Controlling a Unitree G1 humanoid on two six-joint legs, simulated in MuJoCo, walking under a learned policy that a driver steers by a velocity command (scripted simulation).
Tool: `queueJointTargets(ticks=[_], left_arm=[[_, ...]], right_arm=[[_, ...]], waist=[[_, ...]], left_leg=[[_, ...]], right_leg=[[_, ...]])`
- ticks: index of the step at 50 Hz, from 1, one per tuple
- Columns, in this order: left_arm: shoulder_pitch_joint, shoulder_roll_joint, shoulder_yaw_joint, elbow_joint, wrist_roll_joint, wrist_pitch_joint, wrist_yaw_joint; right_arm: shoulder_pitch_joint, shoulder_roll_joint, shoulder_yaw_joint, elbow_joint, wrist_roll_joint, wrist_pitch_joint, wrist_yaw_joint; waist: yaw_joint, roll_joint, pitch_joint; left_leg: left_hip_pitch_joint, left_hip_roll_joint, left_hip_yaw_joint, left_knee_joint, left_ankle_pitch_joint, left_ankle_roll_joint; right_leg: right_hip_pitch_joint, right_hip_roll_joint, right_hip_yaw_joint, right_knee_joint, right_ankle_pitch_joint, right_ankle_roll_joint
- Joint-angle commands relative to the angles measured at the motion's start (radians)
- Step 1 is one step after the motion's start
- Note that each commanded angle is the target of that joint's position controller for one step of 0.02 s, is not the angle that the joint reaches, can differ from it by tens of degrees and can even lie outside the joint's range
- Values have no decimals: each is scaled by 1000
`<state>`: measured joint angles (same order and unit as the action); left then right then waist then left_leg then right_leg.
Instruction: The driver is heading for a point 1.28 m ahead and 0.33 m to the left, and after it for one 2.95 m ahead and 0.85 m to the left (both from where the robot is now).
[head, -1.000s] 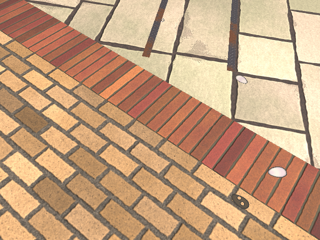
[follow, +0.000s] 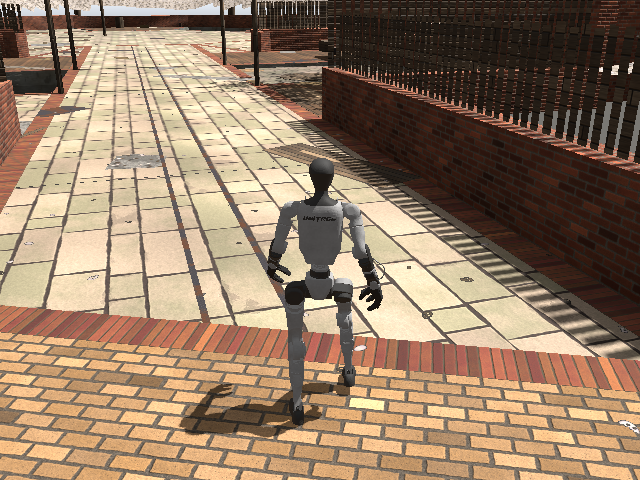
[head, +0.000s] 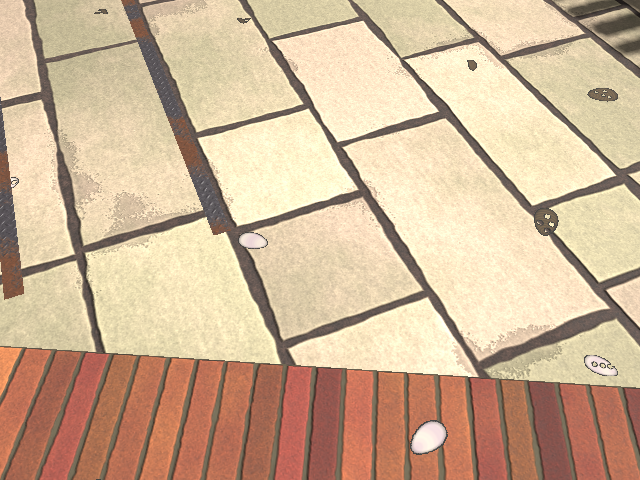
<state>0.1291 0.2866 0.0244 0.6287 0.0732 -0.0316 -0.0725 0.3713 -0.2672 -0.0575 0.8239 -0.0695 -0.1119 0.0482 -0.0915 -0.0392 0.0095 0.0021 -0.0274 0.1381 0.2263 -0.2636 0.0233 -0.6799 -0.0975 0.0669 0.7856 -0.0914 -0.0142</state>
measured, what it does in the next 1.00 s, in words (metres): walks ahead, turning left: right foot, then left foot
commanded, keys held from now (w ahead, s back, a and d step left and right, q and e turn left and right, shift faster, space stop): w+q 0.94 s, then w+e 0.06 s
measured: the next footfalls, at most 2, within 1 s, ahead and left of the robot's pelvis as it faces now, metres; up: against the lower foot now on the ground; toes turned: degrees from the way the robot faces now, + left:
right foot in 0.12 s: +0.23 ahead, -0.15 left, +0.00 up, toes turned +0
left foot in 0.60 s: +0.50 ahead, +0.17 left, +0.00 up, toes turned +18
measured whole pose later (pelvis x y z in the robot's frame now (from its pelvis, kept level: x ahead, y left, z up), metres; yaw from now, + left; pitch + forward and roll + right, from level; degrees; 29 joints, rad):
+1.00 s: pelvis +0.57 +0.10 -0.03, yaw +32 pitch +2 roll +0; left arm 0.18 0.22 -0.05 0.66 0.08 -0.13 -0.01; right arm 0.39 -0.26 -0.02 0.78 -0.08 -0.12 0.08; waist -0.05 0.00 -0.04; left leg -0.32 -0.17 -0.17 0.86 -0.44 0.09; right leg -0.46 -0.01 0.01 0.78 -0.34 -0.02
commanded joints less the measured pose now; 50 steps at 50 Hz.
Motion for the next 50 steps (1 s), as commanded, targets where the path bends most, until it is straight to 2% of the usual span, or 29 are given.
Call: queueJointTargets(ticks=[1,4,5,6,7,8,9,10,12,14,21,27,29,30,31,32,33,34,35,36,38,40,43,44,45,47,48,49,50], left_arm=[[-64,67,0,-78,10,-16,-16],[-92,89,-2,-82,-8,-40,11],[-41,119,9,-72,-22,-52,16],[140,182,33,-26,-29,-63,24],[429,244,37,39,-29,-60,39],[587,175,26,88,-1,-56,54],[543,186,40,133,-3,-75,58],[402,140,31,123,-26,-79,64],[259,12,-11,99,-28,-75,80],[194,-18,-16,81,-15,-74,86],[220,78,4,135,24,-91,74],[299,137,22,211,9,-81,62],[291,177,32,216,11,-79,64],[325,156,27,220,35,-85,59],[440,51,-9,200,77,-94,48],[394,21,-31,166,54,-101,3],[127,24,-28,133,-11,-95,-10],[18,35,-26,97,-20,-104,8],[61,84,-15,95,6,-103,35],[83,56,-24,90,25,-100,57],[124,18,-36,86,28,-69,78],[130,34,-36,78,10,-50,82],[69,-61,-69,40,9,-45,54],[144,-46,-66,56,19,-53,45],[181,-1,-50,48,15,-63,44],[109,43,-41,0,27,-82,52],[321,91,-15,71,15,-92,70],[547,123,2,143,5,-104,83],[627,209,19,148,-19,-104,74]], right_arm=[[-55,-149,-13,-63,-6,-20,30],[8,-169,-7,-23,12,4,33],[2,-173,-4,-21,-4,3,35],[-23,-127,10,-28,-25,-6,40],[163,50,67,-70,-45,-25,43],[16,-15,51,-71,-5,-29,62],[-95,-23,36,-94,27,-35,52],[-120,-38,34,-89,26,-40,26],[-106,-7,51,-92,-15,-23,12],[-106,17,54,-95,-8,-3,28],[-258,12,60,-120,21,25,74],[-338,-54,26,-151,13,23,43],[-279,-112,-2,-145,37,7,28],[-149,-177,-36,-110,40,-5,7],[69,-230,-59,-71,32,7,-27],[260,-211,-38,-27,32,24,-32],[320,-200,-55,40,17,3,-28],[249,-204,-58,37,34,-15,-22],[162,-125,-26,28,39,-23,-15],[83,-66,1,28,38,-31,-6],[-104,-24,30,-31,33,-26,4],[-185,-66,25,-72,26,-35,10],[-104,-149,4,-73,-2,-15,23],[-124,-143,6,-89,-29,-14,26],[-138,-145,6,-116,-25,-17,25],[-78,-142,2,-121,-6,-22,14],[-183,-139,1,-169,-1,-22,19],[-218,-118,2,-196,-2,-35,27],[-59,-3,34,-162,-16,-45,50]], waist=[[60,79,49],[77,98,31],[120,100,-20],[209,38,-144],[209,-242,-537],[309,-153,-444],[286,-125,-164],[228,-109,-68],[138,-54,-61],[87,-46,-57],[101,-24,13],[118,-29,51],[61,-34,0],[28,11,-87],[18,170,-334],[-59,188,-510],[-169,96,-204],[-145,133,-30],[-63,104,-75],[15,106,-52],[128,75,-45],[149,50,-30],[107,80,-31],[142,76,-31],[160,51,-34],[108,73,-23],[213,72,-34],[302,-60,-83],[278,-223,-218]], left_leg=[[-80,272,-184,-97,205,219],[-17,275,-193,14,336,198],[-107,238,-168,115,501,171],[-228,144,-100,364,519,93],[-584,-23,-81,727,-7,10],[-776,-66,-206,964,-290,20],[-885,1,-245,1082,-201,52],[-869,80,-208,1117,-130,59],[-732,137,-223,1054,-42,59],[-678,148,-216,982,-45,43],[-610,121,-139,553,332,28],[-622,48,-94,395,227,77],[-409,-55,-21,336,223,122],[-156,-91,-47,382,265,168],[343,41,-307,462,406,342],[621,280,-824,221,168,484],[496,265,-822,114,41,352],[279,245,-731,98,-32,305],[105,230,-695,91,26,317],[-83,213,-634,82,102,317],[-367,181,-577,-1,85,305],[-501,139,-501,-39,44,275],[-709,10,-355,31,118,230],[-762,39,-376,118,185,230],[-744,46,-406,183,227,238],[-491,59,-499,307,186,232],[-578,80,-508,460,396,209],[-695,5,-451,721,470,173],[-845,-146,-345,1141,141,74]], right_leg=[[74,22,-29,-122,6,-21],[231,76,-102,-280,32,-70],[424,98,-112,-255,75,-104],[692,55,-64,-193,156,-173],[1307,-277,391,-238,252,-439],[1268,-319,630,-394,175,-385],[1029,-291,456,-429,72,-279],[813,-270,313,-454,-8,-248],[611,-237,175,-527,75,-236],[546,-234,93,-611,84,-231],[493,-175,-211,-682,214,-175],[760,-228,-266,-558,386,-153],[742,-184,-332,-381,666,-122],[625,-133,-359,-168,652,-71],[304,-59,-330,159,305,33],[38,125,-189,430,-478,73],[-226,120,-15,535,-440,21],[-296,65,33,582,-397,11],[-184,31,63,533,-340,1],[-72,6,63,497,-295,-8],[107,-12,51,410,-298,-4],[197,-4,11,240,-259,25],[478,89,-126,116,-14,53],[537,71,-83,201,153,48],[543,82,-92,189,90,53],[391,91,-49,46,8,47],[568,128,-120,54,-124,23],[763,139,-119,-21,-107,-24],[951,-105,287,-159,159,-313]])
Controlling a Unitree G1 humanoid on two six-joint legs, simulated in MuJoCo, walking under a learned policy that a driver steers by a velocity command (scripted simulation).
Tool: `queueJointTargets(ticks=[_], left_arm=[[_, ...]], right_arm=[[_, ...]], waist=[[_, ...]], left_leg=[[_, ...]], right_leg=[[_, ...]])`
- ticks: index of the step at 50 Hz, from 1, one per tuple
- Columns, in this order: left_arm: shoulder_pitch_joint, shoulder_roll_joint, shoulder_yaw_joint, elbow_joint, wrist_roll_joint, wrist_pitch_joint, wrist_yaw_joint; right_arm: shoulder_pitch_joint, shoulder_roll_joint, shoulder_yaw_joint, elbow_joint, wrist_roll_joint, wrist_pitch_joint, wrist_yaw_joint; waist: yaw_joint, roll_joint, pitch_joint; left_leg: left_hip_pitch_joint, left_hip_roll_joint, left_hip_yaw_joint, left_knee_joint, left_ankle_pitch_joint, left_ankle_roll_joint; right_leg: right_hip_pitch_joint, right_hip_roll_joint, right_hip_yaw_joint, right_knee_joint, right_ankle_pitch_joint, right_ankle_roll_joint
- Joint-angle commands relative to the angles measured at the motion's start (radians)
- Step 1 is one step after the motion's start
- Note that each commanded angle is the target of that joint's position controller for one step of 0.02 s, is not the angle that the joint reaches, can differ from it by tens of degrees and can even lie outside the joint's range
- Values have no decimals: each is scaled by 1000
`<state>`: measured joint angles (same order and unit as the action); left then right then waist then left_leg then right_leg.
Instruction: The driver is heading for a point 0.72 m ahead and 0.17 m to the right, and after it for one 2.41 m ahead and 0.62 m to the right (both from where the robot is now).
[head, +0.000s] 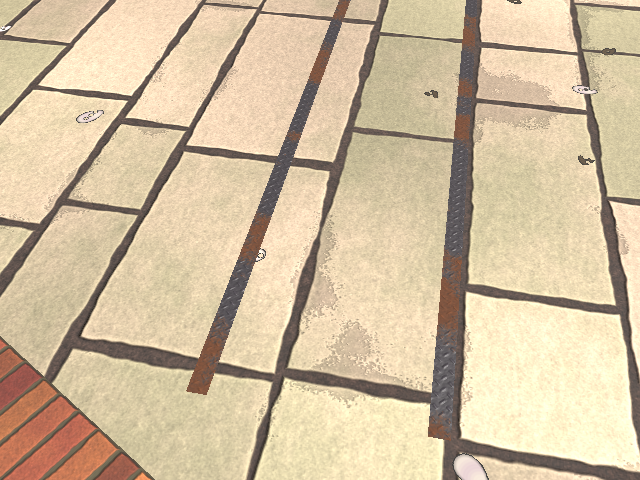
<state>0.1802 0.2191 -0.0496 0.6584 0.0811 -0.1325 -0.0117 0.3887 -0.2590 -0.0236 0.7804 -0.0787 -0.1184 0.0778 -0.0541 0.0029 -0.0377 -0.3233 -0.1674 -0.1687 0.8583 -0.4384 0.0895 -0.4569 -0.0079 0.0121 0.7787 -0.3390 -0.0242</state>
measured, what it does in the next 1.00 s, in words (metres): goes down, turning right: left foot, then right foot 0.15 m lower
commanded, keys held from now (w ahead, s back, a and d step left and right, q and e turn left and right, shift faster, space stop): w+e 0.92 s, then e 0.06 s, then q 0.02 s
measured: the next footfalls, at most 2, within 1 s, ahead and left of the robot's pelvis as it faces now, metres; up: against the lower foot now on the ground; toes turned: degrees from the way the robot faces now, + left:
left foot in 0.30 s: +0.26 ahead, +0.13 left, +0.00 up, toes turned -4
right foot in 0.74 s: +0.53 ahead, -0.18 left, -0.15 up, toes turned -18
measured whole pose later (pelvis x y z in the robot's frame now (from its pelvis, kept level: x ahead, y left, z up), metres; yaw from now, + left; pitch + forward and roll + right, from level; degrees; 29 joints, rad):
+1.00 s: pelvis +0.53 -0.10 -0.13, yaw -28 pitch +4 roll -1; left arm 0.29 0.22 0.06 0.79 -0.01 -0.03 0.01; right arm 0.11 -0.23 -0.05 0.67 -0.02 -0.10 -0.05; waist 0.03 0.02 0.00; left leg -0.74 0.08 -0.12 0.83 -0.07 -0.08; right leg -0.30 0.17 0.12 0.48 -0.23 -0.10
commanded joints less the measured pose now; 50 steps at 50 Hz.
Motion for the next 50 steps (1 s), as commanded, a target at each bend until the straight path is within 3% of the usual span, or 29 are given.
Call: queueJointTargets(ticks=[1,2,4,5,6,7,11,12,14,15,16,17,18,20,22,23,25,26,29,31,35,37,38,39,40,42,44,46,50], left_arm=[[439,277,76,61,-20,3,-24],[328,253,82,60,-18,-6,-28],[183,37,17,68,-28,-2,-27],[188,161,83,70,-89,16,-4],[159,191,90,90,-88,27,3],[24,54,32,55,-22,-4,-6],[177,193,72,136,-24,-17,-53],[141,204,74,119,3,-14,-65],[77,215,76,71,-13,-22,-72],[67,178,72,63,-7,-32,-87],[256,-2,31,86,4,-36,-102],[225,12,27,58,-13,-38,-102],[130,50,44,54,-21,-29,-75],[93,66,51,73,34,5,-34],[104,36,38,98,75,30,-41],[99,37,46,106,59,34,-55],[27,34,44,100,18,29,-78],[-20,63,82,43,-169,63,-50],[-101,78,85,-4,-126,107,-51],[-221,36,78,-36,-120,113,-69],[-179,55,97,0,-120,99,-92],[190,162,161,120,-100,102,-62],[246,266,172,132,-88,96,-55],[313,287,177,116,-100,96,-49],[329,294,185,98,-91,101,-26],[89,195,149,46,-84,91,1],[-76,163,136,10,-82,76,6],[-92,166,142,0,-81,62,11],[65,177,159,60,-102,88,45]], right_arm=[[99,12,8,-68,8,-50,33],[39,-38,-6,-102,5,-28,17],[-143,-71,11,-120,-34,27,-37],[-257,-72,-11,-210,40,62,-76],[-293,-108,-10,-210,50,91,-79],[-202,10,56,-170,-53,74,-42],[-316,16,71,-217,0,66,15],[-245,-13,65,-198,-1,62,13],[-56,-123,10,-165,5,48,-9],[130,-158,-8,-119,6,38,-29],[268,-204,-14,-90,0,35,-46],[317,-187,-15,-91,-10,32,-39],[225,-145,-9,-74,12,23,-47],[15,81,72,-95,31,5,-62],[-104,154,94,-95,14,-4,-96],[-96,119,90,-94,21,-13,-115],[-11,43,73,-38,-9,-14,-122],[-26,-129,-7,4,110,-5,-135],[-5,-102,-16,15,123,9,-140],[86,-47,-18,45,109,22,-140],[138,-92,-51,61,95,69,-134],[108,-124,-69,69,85,45,-117],[154,-29,-45,20,56,7,-105],[150,-74,-28,-40,81,-31,-90],[34,-100,-28,-124,122,-47,-87],[-59,-111,-34,-127,117,-40,-126],[-48,-116,-54,-107,72,8,-144],[-126,-92,-56,-131,42,18,-144],[-273,-13,-39,-157,64,6,-115]], waist=[[110,-235,-166],[99,-157,1],[99,33,-13],[13,-18,120],[13,-10,168],[14,-45,-83],[85,-50,39],[52,-91,33],[-63,-37,-20],[-139,35,-56],[-94,247,-279],[-137,191,-207],[-102,64,-10],[22,-6,0],[71,48,57],[62,49,14],[34,57,38],[81,92,123],[59,38,105],[-15,-7,115],[-28,-14,124],[164,-93,-72],[130,-275,-126],[174,-262,-369],[200,-193,-402],[83,81,-219],[-34,69,-41],[-25,44,7],[67,-55,-50]], left_leg=[[-680,-12,2,746,-189,-55],[-865,63,-42,842,-91,-70],[-848,171,-55,772,120,-103],[-628,203,61,443,91,-90],[-473,208,95,245,136,-99],[-389,242,61,275,99,-166],[-38,161,226,-9,196,-162],[72,172,185,53,389,-134],[315,115,262,-49,266,-101],[544,141,202,-139,292,-39],[827,436,-187,-189,677,256],[712,573,-543,-401,400,358],[497,589,-563,-440,66,325],[226,482,-298,-384,-5,210],[18,431,-142,-397,109,151],[-15,393,-38,-359,110,131],[-124,350,92,-320,63,100],[-338,359,88,-323,181,81],[-199,400,162,-240,168,45],[-44,425,152,-144,98,26],[119,457,175,79,381,-2],[-136,317,314,669,389,-58],[-613,217,315,1121,-350,-109],[-688,216,144,1198,-336,-113],[-791,215,73,1075,-196,-116],[-803,271,38,788,120,-103],[-583,305,17,489,164,-169],[-373,293,71,199,223,-190],[-113,155,138,-197,547,-174]], right_leg=[[660,-408,726,-290,820,-531],[518,-471,909,-384,358,-510],[329,-345,691,-323,97,-410],[137,-278,556,-455,269,-264],[-8,-185,423,-496,261,-223],[62,-152,369,-438,11,-269],[-162,-67,217,-439,-62,-255],[-201,-97,234,-382,-26,-242],[-226,-64,187,-147,157,-223],[-330,4,139,108,289,-171],[-469,99,80,484,-169,-74],[-641,89,159,650,-191,-54],[-732,26,190,713,-49,-55],[-571,-71,180,502,192,-41],[-413,-120,161,320,314,-30],[-335,-102,107,212,452,-18],[-186,-95,39,35,692,-25],[-46,-2,115,40,738,-27],[-76,-7,82,-82,760,-38],[-153,-33,70,-182,778,-43],[-99,-42,-11,-354,554,-73],[514,2,-46,-396,774,-164],[875,-132,143,-64,1205,-266],[1008,-245,399,-67,1031,-426],[984,-320,635,-319,426,-462],[680,-358,735,-466,68,-375],[270,-283,607,-493,305,-364],[35,-141,408,-493,444,-309],[25,-34,263,-424,635,-221]])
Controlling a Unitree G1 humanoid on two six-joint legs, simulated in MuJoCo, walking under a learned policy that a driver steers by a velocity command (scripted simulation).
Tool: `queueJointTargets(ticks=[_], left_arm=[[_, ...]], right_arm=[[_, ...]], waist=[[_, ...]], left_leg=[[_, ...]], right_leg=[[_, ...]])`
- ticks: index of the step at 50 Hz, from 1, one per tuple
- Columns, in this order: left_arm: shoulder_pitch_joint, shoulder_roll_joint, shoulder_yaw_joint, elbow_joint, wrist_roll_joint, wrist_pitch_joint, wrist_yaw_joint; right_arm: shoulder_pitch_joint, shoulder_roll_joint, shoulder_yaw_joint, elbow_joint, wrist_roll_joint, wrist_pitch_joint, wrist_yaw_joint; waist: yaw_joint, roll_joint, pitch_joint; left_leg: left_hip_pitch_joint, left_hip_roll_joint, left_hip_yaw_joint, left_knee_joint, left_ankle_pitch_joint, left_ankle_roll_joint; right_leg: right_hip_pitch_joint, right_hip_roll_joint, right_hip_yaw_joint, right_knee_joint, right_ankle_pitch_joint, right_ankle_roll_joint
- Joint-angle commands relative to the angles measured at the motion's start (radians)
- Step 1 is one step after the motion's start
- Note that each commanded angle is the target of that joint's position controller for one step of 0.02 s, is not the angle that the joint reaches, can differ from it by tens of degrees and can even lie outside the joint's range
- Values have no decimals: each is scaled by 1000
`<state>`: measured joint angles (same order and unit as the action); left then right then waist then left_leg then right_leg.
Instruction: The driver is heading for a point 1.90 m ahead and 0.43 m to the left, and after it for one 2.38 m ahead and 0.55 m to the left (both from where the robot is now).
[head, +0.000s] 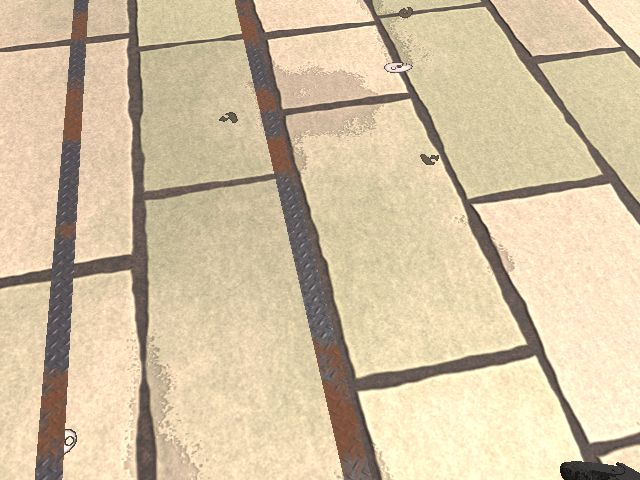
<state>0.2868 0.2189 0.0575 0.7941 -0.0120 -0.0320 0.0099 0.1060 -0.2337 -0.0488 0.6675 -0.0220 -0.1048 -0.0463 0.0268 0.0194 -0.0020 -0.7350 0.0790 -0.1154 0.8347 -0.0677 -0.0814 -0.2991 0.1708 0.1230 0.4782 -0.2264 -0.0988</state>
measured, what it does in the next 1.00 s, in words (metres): walks ahead, turning left: left foot, then right foot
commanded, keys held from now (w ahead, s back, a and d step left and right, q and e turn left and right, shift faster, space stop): q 0.96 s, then e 0.04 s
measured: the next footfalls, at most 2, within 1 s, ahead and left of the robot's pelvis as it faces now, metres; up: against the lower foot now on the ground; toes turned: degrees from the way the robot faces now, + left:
left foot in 0.12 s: +0.25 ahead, +0.14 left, +0.00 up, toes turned -4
right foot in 0.48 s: +0.22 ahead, -0.09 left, +0.00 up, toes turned +12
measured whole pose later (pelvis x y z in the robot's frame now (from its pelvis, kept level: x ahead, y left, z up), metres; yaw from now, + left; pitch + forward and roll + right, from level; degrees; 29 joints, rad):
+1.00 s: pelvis +0.15 +0.06 +0.00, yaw +25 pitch +3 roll +0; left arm 0.14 0.31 0.10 0.73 0.00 0.02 0.03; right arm 0.14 -0.28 -0.08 0.61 -0.01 0.03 0.00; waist 0.01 -0.04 0.04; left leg -0.34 -0.04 -0.01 0.55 -0.26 0.05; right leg -0.47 -0.07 -0.01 1.05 -0.52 0.07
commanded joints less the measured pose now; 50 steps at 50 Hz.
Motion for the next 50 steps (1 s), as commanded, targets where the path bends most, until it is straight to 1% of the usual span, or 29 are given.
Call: queueJointTargets(ticks=[1,3,5,6,7,8,9,11,13,15,17,20,23,24,25,26,27,28,30,33,38,42,44,45,46,47,48,49,50], left_arm=[[-14,156,49,-63,-11,-6,25],[9,114,40,-46,-19,2,25],[-1,91,34,-48,-7,4,20],[7,78,32,-54,7,0,18],[92,54,27,-51,20,-12,14],[156,70,17,-24,14,-18,12],[109,121,22,-40,21,-8,4],[-28,137,35,-78,14,31,9],[-78,129,42,-93,11,57,22],[-64,91,38,-80,10,54,32],[-65,82,36,-77,11,47,34],[-94,93,38,-92,13,37,30],[-70,97,43,-89,14,24,19],[-43,122,52,-89,18,22,18],[-16,208,74,-87,41,26,22],[-34,243,82,-100,63,26,21],[-95,197,69,-133,69,20,28],[-146,164,59,-152,56,17,36],[-197,141,50,-161,21,11,37],[-160,151,51,-145,23,23,35],[-134,213,73,-132,16,41,36],[-135,242,84,-125,-6,39,23],[-148,234,83,-119,-25,36,22],[-98,199,76,-102,-18,32,18],[-109,140,58,-130,28,28,13],[-175,125,47,-186,43,25,16],[-220,177,60,-186,27,24,17],[-212,190,63,-173,8,29,17],[-182,185,63,-145,10,34,23]], right_arm=[[1,-40,-14,-42,13,-5,15],[-22,-58,-20,-47,6,-2,26],[-7,-77,-31,-44,-7,-5,35],[26,-103,-38,-37,-12,-7,34],[61,-137,-44,-34,-27,-5,34],[143,-105,-40,-9,-23,6,36],[176,-70,-32,12,5,19,40],[80,-87,-31,-14,18,54,41],[-17,-162,-58,-50,20,86,33],[-39,-171,-69,-66,18,107,26],[-30,-160,-72,-67,25,114,18],[-14,-155,-75,-65,35,121,11],[-23,-157,-78,-71,44,135,3],[-12,-145,-75,-74,46,138,1],[-26,-107,-66,-97,51,136,3],[-21,-111,-63,-116,57,126,9],[10,-171,-87,-96,41,115,15],[56,-194,-100,-62,42,118,19],[103,-169,-95,-28,37,139,12],[53,-120,-74,-56,49,156,21],[-25,-103,-50,-113,46,158,43],[-12,-134,-62,-126,48,163,59],[51,-133,-71,-106,45,163,64],[94,-168,-86,-96,40,160,55],[145,-280,-115,-106,37,155,39],[143,-334,-117,-122,7,140,44],[157,-284,-104,-121,-4,121,50],[101,-231,-82,-109,3,109,46],[43,-187,-69,-109,19,107,38]], waist=[[-2,-79,-92],[7,-93,-100],[-15,-94,-119],[-22,-64,-150],[13,51,-219],[-33,178,-345],[-57,219,-364],[-49,87,-209],[-23,72,-92],[-13,106,-87],[-14,129,-126],[-18,132,-143],[17,122,-132],[28,97,-132],[23,-87,-110],[10,-312,-86],[-4,-266,-84],[-34,-173,-89],[-49,-108,-67],[-20,-140,-47],[18,-192,-77],[8,-215,-70],[-35,-194,-80],[-43,-119,-103],[-40,137,-132],[-62,297,-165],[-111,166,-199],[-73,124,-153],[-44,75,-136]], left_leg=[[291,-93,79,-216,195,8],[287,-83,64,-283,172,49],[366,-82,64,-377,202,105],[475,-46,36,-389,414,135],[725,68,-82,-311,732,234],[900,210,-238,-305,794,386],[888,267,-369,-373,621,433],[704,205,-405,-463,102,372],[516,133,-352,-526,-106,309],[426,61,-285,-549,-160,283],[419,48,-279,-551,-162,283],[425,47,-315,-543,-172,285],[362,6,-310,-501,-204,250],[291,-23,-291,-453,-247,216],[145,-107,-167,-301,-316,153],[60,-208,-14,-82,-446,109],[45,-163,-34,140,-492,77],[52,-152,-38,250,-456,61],[27,-132,-22,351,-374,31],[29,-112,47,290,-304,-6],[171,-59,116,38,-315,-5],[293,-75,174,-155,-288,46],[432,-110,207,-366,-134,97],[579,-101,151,-441,11,132],[789,119,-154,-443,395,216],[797,319,-416,-439,587,441],[771,296,-374,-470,468,465],[732,238,-259,-466,399,403],[701,180,-188,-462,335,343]], right_leg=[[-77,-225,161,-103,499,-132],[28,-253,193,-51,474,-100],[92,-244,191,34,473,-58],[79,-200,153,108,456,-26],[-79,-136,114,240,282,26],[-181,-95,55,452,-35,96],[-239,-108,16,551,-381,138],[-301,-153,-4,593,-380,167],[-270,-156,-42,460,-328,158],[-166,-127,-72,352,-262,148],[-108,-120,-66,290,-185,140],[-68,-120,-49,208,-119,134],[67,-115,-75,24,-10,112],[159,-167,-50,-35,2,91],[212,-319,116,-108,-76,14],[179,-499,336,-214,4,-115],[165,-567,371,-207,155,-174],[160,-528,281,-176,251,-153],[183,-460,144,-133,360,-99],[205,-416,22,-135,433,-97],[228,-457,-49,-131,432,-112],[217,-483,-76,-93,415,-92],[179,-456,-127,-5,360,-33],[90,-416,-185,103,266,33],[-174,-314,-278,399,-84,133],[-396,-182,-182,636,-470,185],[-408,-201,-70,754,-452,181],[-413,-227,-59,767,-363,168],[-400,-243,-58,722,-286,165]])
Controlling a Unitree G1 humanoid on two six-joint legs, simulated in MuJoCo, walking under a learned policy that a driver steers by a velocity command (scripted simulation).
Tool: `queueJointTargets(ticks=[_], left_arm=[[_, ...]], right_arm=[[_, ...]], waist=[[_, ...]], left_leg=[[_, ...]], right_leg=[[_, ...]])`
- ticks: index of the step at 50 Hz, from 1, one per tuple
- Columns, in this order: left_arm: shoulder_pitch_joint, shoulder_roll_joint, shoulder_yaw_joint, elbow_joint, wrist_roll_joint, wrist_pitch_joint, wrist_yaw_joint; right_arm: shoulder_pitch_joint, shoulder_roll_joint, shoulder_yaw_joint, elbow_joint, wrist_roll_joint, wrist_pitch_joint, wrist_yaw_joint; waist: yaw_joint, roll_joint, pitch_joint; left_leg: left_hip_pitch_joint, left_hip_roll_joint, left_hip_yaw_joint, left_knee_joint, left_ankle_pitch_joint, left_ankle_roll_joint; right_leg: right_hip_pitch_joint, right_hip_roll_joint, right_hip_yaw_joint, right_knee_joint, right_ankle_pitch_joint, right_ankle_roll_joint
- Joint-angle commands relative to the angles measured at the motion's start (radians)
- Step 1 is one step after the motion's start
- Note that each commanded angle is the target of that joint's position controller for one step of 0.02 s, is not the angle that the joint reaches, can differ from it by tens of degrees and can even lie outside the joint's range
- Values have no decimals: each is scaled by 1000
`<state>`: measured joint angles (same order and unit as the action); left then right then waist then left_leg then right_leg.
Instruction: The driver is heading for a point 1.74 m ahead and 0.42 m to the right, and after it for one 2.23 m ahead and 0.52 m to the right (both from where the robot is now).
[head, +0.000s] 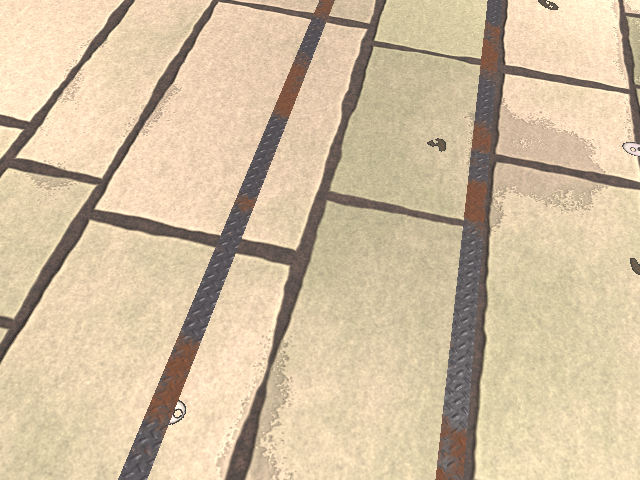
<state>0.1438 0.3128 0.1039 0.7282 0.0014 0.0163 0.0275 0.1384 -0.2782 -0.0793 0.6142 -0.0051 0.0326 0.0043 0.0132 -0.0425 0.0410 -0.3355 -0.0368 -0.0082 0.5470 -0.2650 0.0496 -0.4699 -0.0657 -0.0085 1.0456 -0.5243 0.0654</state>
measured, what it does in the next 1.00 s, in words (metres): steps on the spot, turning right: right foot, then left foot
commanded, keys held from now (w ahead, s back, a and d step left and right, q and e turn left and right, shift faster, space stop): e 0.96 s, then w+q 0.04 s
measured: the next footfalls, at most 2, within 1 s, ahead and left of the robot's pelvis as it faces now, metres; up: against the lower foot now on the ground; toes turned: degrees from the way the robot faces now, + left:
right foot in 0.38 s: +0.02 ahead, -0.12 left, +0.00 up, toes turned -8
left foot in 0.80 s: +0.11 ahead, +0.10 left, +0.00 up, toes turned -25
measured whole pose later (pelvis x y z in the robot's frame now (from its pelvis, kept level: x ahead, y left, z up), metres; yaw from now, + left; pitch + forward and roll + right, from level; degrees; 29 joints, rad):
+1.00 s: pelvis +0.02 +0.02 +0.01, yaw -28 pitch +2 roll +0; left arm 0.19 0.35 0.11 0.65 -0.02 0.07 0.03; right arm 0.16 -0.25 -0.07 0.72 -0.01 0.00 -0.04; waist -0.01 -0.05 0.04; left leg -0.24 0.01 0.04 0.44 -0.23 0.02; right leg -0.52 0.03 0.09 1.11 -0.42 0.08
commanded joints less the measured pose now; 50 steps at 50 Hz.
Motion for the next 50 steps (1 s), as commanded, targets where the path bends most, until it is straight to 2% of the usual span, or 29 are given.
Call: queueJointTargets(ticks=[1,3,5,6,8,11,15,17,18,19,20,21,22,23,24,25,27,31,36,38,39,40,41,42,43,44,45,48,50], left_arm=[[-20,99,19,-67,2,-7,10],[30,63,8,-41,-1,-1,2],[43,23,-10,-27,-9,2,-7],[24,13,-17,-30,-9,3,-9],[-2,37,-16,-45,-11,8,-10],[-10,86,-4,-67,-20,14,-7],[19,64,-7,-72,-23,12,-13],[52,49,-9,-64,-24,10,-23],[65,52,-9,-64,-21,9,-27],[65,96,2,-73,-13,8,-26],[80,196,28,-82,-11,4,-15],[130,186,27,-85,2,-3,-18],[155,168,18,-83,21,-19,-19],[116,168,20,-85,14,-31,-15],[71,161,20,-93,-2,-33,-12],[36,146,16,-102,-16,-28,-5],[26,140,15,-111,-18,-11,0],[41,161,27,-122,-17,10,8],[4,170,28,-143,-21,24,2],[-37,160,22,-156,-34,32,8],[-32,140,16,-163,-34,32,12],[5,86,1,-168,-14,30,11],[33,90,5,-195,-21,21,12],[60,173,29,-177,-12,13,13],[59,204,44,-156,-21,17,10],[72,185,45,-136,-21,28,12],[70,168,41,-133,-19,37,13],[22,105,20,-164,-30,45,3],[-23,66,-1,-184,-21,37,0]], right_arm=[[-31,-102,-22,-53,16,-28,-18],[-58,-55,2,-36,0,-32,-26],[-71,-27,13,-12,-15,-39,-28],[-70,-33,13,-2,-19,-40,-30],[-52,-68,5,20,-26,-39,-30],[-46,-121,-11,37,-16,-28,-33],[-55,-131,-19,44,-1,-12,-48],[-72,-125,-22,44,10,-3,-55],[-65,-125,-25,50,18,2,-58],[-45,-114,-28,50,16,-1,-60],[-60,-76,-21,14,-16,-12,-56],[-168,-76,-18,-13,-22,-17,-56],[-180,-86,-26,-10,-9,-18,-50],[-150,-85,-30,5,5,-16,-44],[-121,-86,-33,22,9,-11,-43],[-111,-94,-36,28,5,-9,-46],[-95,-70,-30,38,6,-11,-42],[-117,-57,-20,36,11,-22,-30],[-79,-97,-31,38,20,-39,-16],[-17,-98,-38,54,17,-53,-7],[17,-119,-47,65,10,-56,-7],[54,-192,-63,59,-8,-55,-14],[47,-248,-72,64,-37,-51,-11],[18,-197,-57,40,-36,-59,-13],[-35,-144,-41,29,-28,-61,-20],[-76,-122,-34,22,-15,-56,-26],[-89,-106,-29,21,-1,-52,-33],[-32,-116,-28,37,-7,-37,-51],[57,-130,-31,66,-2,-35,-52]], waist=[[-13,144,-170],[17,159,-186],[19,159,-177],[6,166,-162],[-17,176,-132],[-33,170,-69],[-19,149,-70],[4,145,-91],[17,133,-93],[4,58,-101],[-36,-174,-124],[52,-258,-121],[65,-159,-141],[33,-77,-133],[9,-31,-117],[-5,-22,-117],[-13,-58,-131],[12,-89,-136],[11,-141,-125],[-32,-137,-132],[-37,-104,-142],[-20,80,-171],[16,323,-131],[10,248,-123],[24,193,-95],[37,164,-74],[26,166,-61],[-15,186,-65],[-63,183,-108]], left_leg=[[273,270,-251,-176,540,182],[199,230,-166,-188,589,169],[178,201,-104,-198,528,150],[166,202,-97,-205,488,148],[156,232,-122,-216,407,165],[160,285,-180,-214,314,193],[225,327,-197,-160,441,198],[239,312,-154,-107,497,167],[228,287,-118,-70,460,127],[172,223,-54,24,332,59],[-3,79,85,218,121,-36],[-203,-38,52,388,-306,-83],[-277,-19,-37,567,-415,-84],[-309,6,-67,629,-357,-83],[-335,21,-71,615,-290,-91],[-325,36,-77,572,-228,-101],[-261,18,-51,500,-159,-126],[-176,5,-49,287,-121,-137],[-44,-21,-50,97,-105,-118],[65,-27,-34,-113,35,-95],[167,18,-56,-177,133,-75],[290,225,-245,-208,261,0],[268,418,-514,-243,413,183],[220,473,-527,-256,388,262],[184,410,-413,-248,333,226],[173,337,-311,-241,263,175],[181,306,-258,-240,255,156],[226,272,-140,-239,359,163],[281,282,-166,-269,156,178]], right_leg=[[-199,-17,73,113,75,6],[-62,-9,56,68,176,17],[28,-19,52,-108,221,19],[66,-20,48,-185,226,18],[108,-15,38,-266,195,13],[75,1,24,-288,116,-3],[56,16,-1,-315,87,-31],[110,36,-29,-425,165,-57],[157,41,-26,-533,291,-81],[226,1,67,-595,526,-122],[336,-155,312,-606,824,-227],[409,-285,513,-684,924,-388],[445,-305,513,-702,905,-427],[450,-258,443,-682,865,-386],[447,-213,382,-669,843,-341],[440,-183,349,-670,822,-311],[410,-133,311,-667,840,-295],[382,-110,328,-655,732,-292],[305,-98,433,-639,641,-281],[278,-58,452,-592,580,-234],[219,-19,437,-550,470,-191],[88,76,331,-351,208,-128],[-105,211,193,-152,-152,-74],[-121,134,200,67,-144,-40],[-125,112,187,142,-65,-29],[-129,98,171,168,0,-11],[-150,94,162,192,59,4],[-157,84,90,117,123,30],[-133,70,87,-13,114,23]])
